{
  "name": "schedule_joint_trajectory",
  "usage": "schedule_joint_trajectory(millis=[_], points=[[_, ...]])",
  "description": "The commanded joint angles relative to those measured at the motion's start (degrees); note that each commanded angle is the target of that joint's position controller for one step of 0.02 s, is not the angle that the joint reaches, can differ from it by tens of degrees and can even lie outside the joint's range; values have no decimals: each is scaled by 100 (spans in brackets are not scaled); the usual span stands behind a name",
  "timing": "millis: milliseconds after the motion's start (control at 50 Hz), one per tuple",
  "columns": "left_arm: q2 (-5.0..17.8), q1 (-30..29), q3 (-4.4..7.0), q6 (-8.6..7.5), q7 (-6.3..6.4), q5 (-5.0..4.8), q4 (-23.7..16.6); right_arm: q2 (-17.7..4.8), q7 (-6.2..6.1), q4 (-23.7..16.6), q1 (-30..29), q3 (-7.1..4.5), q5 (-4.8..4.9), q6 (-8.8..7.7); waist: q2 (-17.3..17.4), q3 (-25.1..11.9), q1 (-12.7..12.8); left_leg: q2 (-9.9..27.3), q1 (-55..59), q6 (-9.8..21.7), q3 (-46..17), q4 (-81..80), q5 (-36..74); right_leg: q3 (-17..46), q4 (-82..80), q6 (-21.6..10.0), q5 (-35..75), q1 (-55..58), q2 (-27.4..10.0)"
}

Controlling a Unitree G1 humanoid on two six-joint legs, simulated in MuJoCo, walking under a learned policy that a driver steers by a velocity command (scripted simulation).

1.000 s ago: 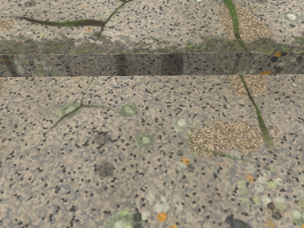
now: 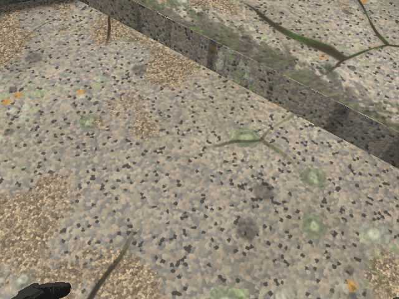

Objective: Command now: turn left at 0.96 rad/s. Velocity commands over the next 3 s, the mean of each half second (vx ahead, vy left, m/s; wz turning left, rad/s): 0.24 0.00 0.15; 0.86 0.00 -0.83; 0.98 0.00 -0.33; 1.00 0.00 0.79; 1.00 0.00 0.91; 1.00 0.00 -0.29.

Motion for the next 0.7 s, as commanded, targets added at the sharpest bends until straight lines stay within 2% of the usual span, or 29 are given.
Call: schedule_joint_trajectory(millis=[20, 60, 80, 100, 120, 140, 160, 180, 200, 220, 240, 260, 280, 300, 320, 360, 380, 400, 420, 440, 460, 480, 500, 540, 620, 680, 700], points=[[595, -87, 177, -181, -47, -33, -408, -960, 8, -481, -224, -281, 19, -39, 1213, -904, 23, 1266, 936, 788, -1841, -419, 1890, -21, -649, -105, -63, 222, 95], [681, 250, 244, -230, -79, -46, -292, -897, 15, -553, -441, -251, 80, -17, 1195, -937, 222, 1014, 720, 582, -1895, -164, 1676, -135, -1751, -221, 606, 1031, -1], [839, 475, 299, -230, -70, -9, -214, -706, 11, -569, -397, -181, 66, -13, 926, -1089, 235, 794, 409, 353, -1620, 251, 882, 66, -2157, -396, 1251, 1741, -512], [1136, 278, 326, -174, -36, 62, -326, -253, 35, -461, 221, -47, -58, -7, -479, -1300, -191, 77, -192, 46, -670, 1512, -1402, 1257, -2224, -911, 2145, 2409, -1760], [1187, 332, 319, -152, -57, 271, -286, -610, 27, -609, 202, -141, -45, -64, -1668, -878, -259, -301, -1352, -279, -5, 2656, -2557, 2663, -2399, -1881, 2717, 2231, -2477], [876, 178, 239, -167, -54, 189, -412, -1069, 20, -414, 378, -264, -105, -97, -1097, -787, -254, 133, -1474, -485, 58, 3576, -2254, 2465, -2305, -2114, 2520, 2089, -2598], [611, 99, 149, -146, -28, 111, -439, -1107, 20, -277, 214, -279, -96, -91, -690, -669, -153, 189, -1373, -593, 136, 3869, -1875, 1822, -2194, -1962, 2377, 1881, -2206], [539, 109, 95, -111, -12, 51, -424, -863, -4, -185, 136, -210, -120, -61, -437, -623, -115, 177, -1302, -683, 160, 3961, -1684, 1444, -2147, -1776, 2140, 1837, -1852], [519, 148, 49, -92, -6, -2, -358, -602, -3, -195, 73, -108, -144, -56, -403, -552, -52, 164, -1274, -738, 124, 3888, -1553, 1338, -2154, -1760, 2162, 1808, -1738], [385, 170, -36, -80, -6, 12, -285, -277, 23, -176, 45, 14, -151, -72, -412, -576, -83, 234, -969, -764, 189, 3402, -1458, 1075, -2171, -1679, 2159, 1704, -1510], [289, 348, -91, -65, -25, 4, -168, -18, 69, -153, 138, 139, -199, -101, -550, -798, -119, 446, -683, -785, 634, 2574, -1304, 844, -2380, -1530, 873, 1785, -1220], [679, 622, 40, 12, -22, -105, -126, -43, 116, -210, -12, 156, -171, -154, -1003, -668, 86, 332, -667, -811, 1203, 2144, -1499, 947, -2629, -1575, -184, 1787, -1080], [911, 724, 107, 81, 6, -157, -170, -118, 140, -262, -167, 140, -115, -219, -1270, -543, 180, 320, -464, -776, 1343, 1641, -1681, 1206, -2782, -1590, -898, 1630, -1072], [972, 784, 122, 108, 26, -154, -216, -177, 162, -263, -230, 124, -61, -290, -1359, -461, 189, 292, -155, -701, 1350, 1087, -1782, 1408, -2858, -1583, -1306, 1455, -1099], [1010, 883, 137, 112, 33, -159, -232, -197, 183, -227, -213, 109, -21, -378, -1327, -378, 167, 268, 158, -580, 1294, 385, -1720, 1567, -2883, -1590, -1485, 1345, -1108], [998, 886, 147, 101, 64, -235, -280, -210, 182, 85, 280, 58, 8, -572, -920, -256, -129, 295, 1257, -232, 1361, -1305, -287, 1636, -2813, -1475, -1601, 840, -923], [833, 736, 114, 64, 82, -230, -370, -311, 150, 299, 732, 9, -8, -635, -739, -262, -348, 540, 2303, -58, 1259, -1647, 225, 1458, -2543, -1203, -1339, 62, -686], [399, 409, -2, -37, 51, -224, -534, -512, 84, 528, 1551, -73, -31, -676, -205, -510, -733, 1417, 3719, 131, 627, -1512, -50, 935, -1276, -801, -1328, -1277, -354], [-44, 376, -128, -186, 1, -304, -743, -796, 68, 553, 1741, -113, -147, -703, 892, -603, -729, 2646, 4025, 537, -1054, -1605, -1662, 71, 324, -618, -1084, -2511, 14], [224, 220, -104, -306, -31, -375, -991, -864, 96, 492, 1409, -160, -258, -788, 1172, -242, -590, 3287, 3108, 1009, -1904, -1924, -2716, 58, 1215, -588, -930, -2974, -623], [613, -120, 51, -111, -204, 238, -818, -612, 86, 428, 1102, -17, -638, -695, 901, 144, -582, 2967, 2721, 753, -1445, -2231, -2971, -213, 1590, -643, -546, -2967, -437], [580, 38, 96, -20, -318, 296, -738, -423, 107, 438, 970, 37, -567, -699, 825, 381, -425, 2636, 2484, 539, -842, -2283, -2373, -233, 1826, -602, -184, -2937, -494], [572, 322, 109, 45, -427, 285, -589, -360, 101, 459, 941, 79, -478, -719, 913, 270, -302, 2385, 2424, 390, -298, -2303, -1801, -376, 2145, -579, 51, -2758, -534], [450, 402, 67, 121, -589, 269, -522, -312, 120, 619, 1189, 115, -368, -793, 850, 257, -277, 2157, 2215, 336, 486, -2377, -999, -563, 2739, -585, 400, -2726, -652], [349, -213, -31, 171, -694, 226, -738, -192, 173, 911, 1489, 154, -385, -915, 684, 606, -289, 2103, 2051, 277, 1444, -2566, -131, -721, 2572, -628, 884, -2891, -785], [264, -808, -160, 167, -790, 245, -949, -221, 132, 1132, 1617, 163, -386, -945, 608, 849, -375, 2028, 1946, 194, 2179, -2750, 661, -1356, 1466, -849, 1073, -2364, -834], [197, -970, -215, 164, -808, 240, -1019, -285, 112, 1226, 1720, 158, -386, -938, 569, 894, -405, 2050, 2017, 173, 2375, -2715, 1323, -1587, 1112, -989, 973, -2130, -782]])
